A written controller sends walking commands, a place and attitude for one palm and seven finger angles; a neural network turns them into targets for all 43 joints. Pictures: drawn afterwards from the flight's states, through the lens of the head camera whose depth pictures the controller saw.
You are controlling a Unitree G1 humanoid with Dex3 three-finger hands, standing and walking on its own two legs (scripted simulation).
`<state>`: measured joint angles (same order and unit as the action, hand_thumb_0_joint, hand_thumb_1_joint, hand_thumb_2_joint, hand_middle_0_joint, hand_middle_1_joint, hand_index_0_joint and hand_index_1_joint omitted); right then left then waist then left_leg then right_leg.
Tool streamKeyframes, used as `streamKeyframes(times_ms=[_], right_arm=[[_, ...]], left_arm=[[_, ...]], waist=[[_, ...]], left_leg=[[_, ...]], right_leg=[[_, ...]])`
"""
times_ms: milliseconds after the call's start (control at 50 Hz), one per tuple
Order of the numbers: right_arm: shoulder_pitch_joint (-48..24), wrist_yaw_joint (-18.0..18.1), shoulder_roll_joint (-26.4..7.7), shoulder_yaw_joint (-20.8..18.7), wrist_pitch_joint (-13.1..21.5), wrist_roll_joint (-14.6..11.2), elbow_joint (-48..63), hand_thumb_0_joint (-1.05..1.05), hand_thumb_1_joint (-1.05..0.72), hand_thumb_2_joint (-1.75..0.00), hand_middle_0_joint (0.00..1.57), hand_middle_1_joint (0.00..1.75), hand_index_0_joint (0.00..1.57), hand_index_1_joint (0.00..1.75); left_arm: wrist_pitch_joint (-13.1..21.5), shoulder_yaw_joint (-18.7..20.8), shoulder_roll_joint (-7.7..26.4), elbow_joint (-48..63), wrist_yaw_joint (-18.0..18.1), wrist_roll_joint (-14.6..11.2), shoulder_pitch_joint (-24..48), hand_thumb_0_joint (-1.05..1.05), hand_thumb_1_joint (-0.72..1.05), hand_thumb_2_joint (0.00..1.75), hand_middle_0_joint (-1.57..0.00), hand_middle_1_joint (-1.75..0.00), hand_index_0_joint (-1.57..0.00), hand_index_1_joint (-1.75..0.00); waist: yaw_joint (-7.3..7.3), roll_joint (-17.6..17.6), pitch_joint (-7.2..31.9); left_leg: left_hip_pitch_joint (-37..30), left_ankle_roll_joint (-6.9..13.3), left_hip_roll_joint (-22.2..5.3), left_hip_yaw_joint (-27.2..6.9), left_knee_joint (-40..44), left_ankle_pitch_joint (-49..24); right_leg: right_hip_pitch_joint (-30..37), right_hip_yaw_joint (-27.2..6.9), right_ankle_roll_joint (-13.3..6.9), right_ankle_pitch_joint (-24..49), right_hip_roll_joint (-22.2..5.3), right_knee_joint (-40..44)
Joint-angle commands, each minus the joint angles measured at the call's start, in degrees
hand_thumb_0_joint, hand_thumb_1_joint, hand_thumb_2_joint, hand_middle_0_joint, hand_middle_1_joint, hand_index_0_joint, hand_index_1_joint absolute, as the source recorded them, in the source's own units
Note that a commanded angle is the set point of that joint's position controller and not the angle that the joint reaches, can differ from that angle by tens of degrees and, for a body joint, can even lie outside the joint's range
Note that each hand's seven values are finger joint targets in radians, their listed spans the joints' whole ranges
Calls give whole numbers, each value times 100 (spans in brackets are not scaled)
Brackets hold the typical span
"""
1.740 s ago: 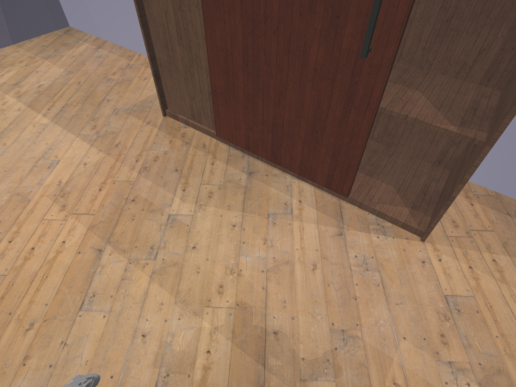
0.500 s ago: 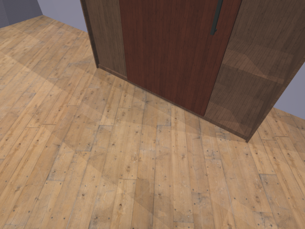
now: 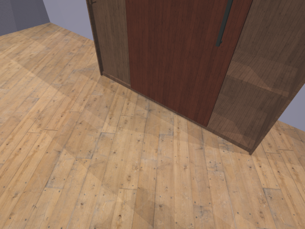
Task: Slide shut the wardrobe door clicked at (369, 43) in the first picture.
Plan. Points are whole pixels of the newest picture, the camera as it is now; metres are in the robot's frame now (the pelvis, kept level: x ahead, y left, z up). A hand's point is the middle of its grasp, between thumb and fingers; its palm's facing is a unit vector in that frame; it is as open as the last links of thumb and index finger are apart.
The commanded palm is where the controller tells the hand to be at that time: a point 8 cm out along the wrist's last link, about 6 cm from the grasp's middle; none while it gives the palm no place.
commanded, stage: walk to a spot facing it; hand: left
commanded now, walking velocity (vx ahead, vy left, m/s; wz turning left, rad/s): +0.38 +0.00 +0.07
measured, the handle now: (227, 15) +1.14 -0.34 +0.17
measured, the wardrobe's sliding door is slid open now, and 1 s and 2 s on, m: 0.39 0.39 0.39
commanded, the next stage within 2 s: turn to face it in 0.78 s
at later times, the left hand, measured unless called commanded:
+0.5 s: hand (109, 193) +0.28 +0.17 -0.18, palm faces -0.04 -0.98 -0.20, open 7.3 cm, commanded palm none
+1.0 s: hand (104, 186) +0.31 +0.20 -0.20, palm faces +0.19 -0.97 -0.16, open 7.3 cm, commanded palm none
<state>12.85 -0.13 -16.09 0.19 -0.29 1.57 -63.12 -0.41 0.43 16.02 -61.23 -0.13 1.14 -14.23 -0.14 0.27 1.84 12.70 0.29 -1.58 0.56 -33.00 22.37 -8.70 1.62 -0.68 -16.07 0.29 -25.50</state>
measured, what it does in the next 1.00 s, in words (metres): walks ahead: right foot, then left foot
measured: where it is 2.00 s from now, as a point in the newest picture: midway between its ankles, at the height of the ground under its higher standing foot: (149, 204)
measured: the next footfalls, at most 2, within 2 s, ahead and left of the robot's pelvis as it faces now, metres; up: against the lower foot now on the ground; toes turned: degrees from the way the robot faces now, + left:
right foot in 0.50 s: +0.32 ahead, -0.13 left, +0.00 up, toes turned -9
left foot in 0.90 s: +0.47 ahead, +0.12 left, +0.00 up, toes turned +16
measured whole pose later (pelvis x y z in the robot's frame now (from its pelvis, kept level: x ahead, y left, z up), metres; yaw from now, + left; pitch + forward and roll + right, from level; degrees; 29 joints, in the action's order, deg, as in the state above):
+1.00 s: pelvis +0.38 +0.02 -0.02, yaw +6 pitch -2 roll -1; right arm 8.8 0.2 -9.1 -1.9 3.9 1.8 -55.8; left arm 0.8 2.9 11.3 -63.6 0.7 1.1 -20.6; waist -2.1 -2.5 -3.0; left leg 21.0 3.6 -3.8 9.4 -37.0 14.5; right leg -18.8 5.6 0.1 -27.8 -4.5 -62.4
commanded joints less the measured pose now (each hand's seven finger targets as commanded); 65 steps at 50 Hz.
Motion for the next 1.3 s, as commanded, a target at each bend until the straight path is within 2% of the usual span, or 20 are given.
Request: streamKeyframes(times_ms=[0,40,60,80,120,200,340,420,440,480,540,620,840,860,880,900,960,1020,1220,1280], right_arm=[[310,-36,-328,-166,199,-40,383,0,-90,-90,20,30,20,30],[1196,16,-495,-248,274,-31,111,0,-90,-90,20,30,20,30],[1835,51,-917,-384,308,25,-54,0,-90,-90,20,30,20,30],[2060,109,-810,-362,328,-8,-96,0,-90,-90,20,30,20,30],[1763,158,-394,-269,419,-53,-9,0,-90,-90,20,30,20,30],[1768,225,-46,-238,594,-83,-122,0,-90,-90,20,30,20,30],[2025,229,109,-310,574,-21,-420,0,-90,-90,20,30,20,30],[1792,232,-40,-352,529,-46,-448,0,-90,-90,20,30,20,30],[1793,199,14,-359,520,-68,-405,0,-90,-90,20,30,20,30],[1839,124,547,-281,542,-172,-24,0,-90,-90,20,30,20,30],[874,41,514,-395,405,-56,182,0,-90,-90,20,30,20,30],[1207,-21,721,-378,130,-6,135,0,-90,-90,20,30,20,30],[425,-194,338,-426,292,-4,761,0,-90,-90,20,30,20,30],[1093,-138,6,-483,326,30,584,0,-90,-90,20,30,20,30],[1699,-39,-641,-606,368,89,464,0,-90,-90,20,30,20,30],[1879,49,-842,-565,313,13,430,0,-90,-90,20,30,20,30],[732,161,-191,-355,403,-17,629,0,-90,-90,20,30,20,30],[263,193,37,-263,440,-47,642,0,-90,-90,20,30,20,30],[28,189,-334,-559,158,-5,715,0,-90,-90,20,30,20,30],[4,131,-170,-549,86,-47,819,0,-90,-90,20,30,20,30]], left_arm=[[170,319,976,288,33,8,-241,0,90,90,-20,-30,-20,-30],[151,261,520,399,-24,-29,-83,0,90,90,-20,-30,-20,-30],[153,200,161,576,-43,-20,161,0,90,90,-20,-30,-20,-30],[210,211,227,784,-10,38,563,0,90,90,-20,-30,-20,-30],[274,255,99,694,-79,47,531,0,90,90,-20,-30,-20,-30],[228,251,-205,523,-141,32,204,0,90,90,-20,-30,-20,-30],[252,269,-491,775,-182,-9,974,0,90,90,-20,-30,-20,-30],[326,382,-266,470,-141,22,-64,0,90,90,-20,-30,-20,-30],[390,456,-21,208,-99,60,-950,0,90,90,-20,-30,-20,-30],[462,701,1095,-127,53,15,-2196,0,90,90,-20,-30,-20,-30],[427,481,273,213,103,-2,-618,0,90,90,-20,-30,-20,-30],[497,320,-144,272,118,70,-208,0,90,90,-20,-30,-20,-30],[434,395,270,162,89,64,-559,0,90,90,-20,-30,-20,-30],[401,367,129,178,74,29,-670,0,90,90,-20,-30,-20,-30],[373,314,-249,266,38,-47,-999,0,90,90,-20,-30,-20,-30],[395,259,-198,473,52,-25,-739,0,90,90,-20,-30,-20,-30],[296,279,-247,222,62,-3,-533,0,90,90,-20,-30,-20,-30],[66,267,-472,51,57,-1,-968,0,90,90,-20,-30,-20,-30],[-87,434,-501,695,-37,39,-337,0,90,90,-20,-30,-20,-30],[40,537,14,617,-1,85,-880,0,90,90,-20,-30,-20,-30]], waist=[[131,-550,-844],[441,557,-861],[667,1792,-971],[671,1393,-1336],[423,430,-1417],[168,508,-874],[304,701,-1066],[-282,556,-622],[-641,193,-156],[-789,-1426,983],[-299,-314,-506],[275,-683,-764],[290,-119,-773],[528,558,-362],[588,2053,201],[613,1752,292],[246,614,-104],[-79,615,-109],[17,816,-318],[-304,-358,-154]], left_leg=[[376,65,-166,261,227,44],[-971,336,-600,-735,1343,478],[-1265,828,-1729,-2468,2308,1185],[-1170,1135,-2091,-3002,2635,914],[-1085,1195,-1910,-2379,2505,-164],[-1316,1079,-1433,-1031,2297,-2086],[-977,893,-1274,-257,2268,-2502],[-805,680,-1146,145,801,-4129],[-238,497,-891,257,-391,-3978],[2183,186,183,231,-4290,925],[2412,263,-675,-223,-4673,-136],[1740,-8,-785,44,-3397,-609],[86,103,-256,731,-106,-1063],[-882,201,-334,410,393,-1152],[-1843,723,-1778,-1656,1152,-1901],[-1958,1177,-2428,-2449,1587,-2511],[-781,877,-2110,-985,1641,-2965],[-108,703,-1734,193,1713,-3403],[-241,674,-2045,794,1148,-2206],[620,-16,-1451,1410,-756,-1166]], right_leg=[[-620,-1459,-835,-1834,-1518,1098],[-1845,-389,-378,-1442,-540,-447],[-2747,455,-81,-1444,63,-2218],[-3296,-13,-130,-1487,-151,-3134],[-3488,-257,-120,-763,-572,-3730],[-3174,21,72,-74,-714,-3494],[-2248,558,-48,438,-484,-1544],[-494,795,-288,434,-98,-885],[789,666,-383,586,-121,-633],[2465,-3477,-1347,-118,-2968,820],[-145,-2141,-1061,-1637,-2506,1412],[-1352,-296,-707,-500,-1914,1659],[-751,660,-484,530,-1732,361],[-957,1020,-290,920,-1308,-1031],[-2026,1291,90,-798,-417,-2912],[-2596,630,43,-2040,-214,-4038],[-2587,-82,45,-889,-704,-4731],[-1865,-36,151,-484,-639,-4123],[-1270,463,183,-234,-449,-1662],[121,-103,-53,1265,-741,-83]])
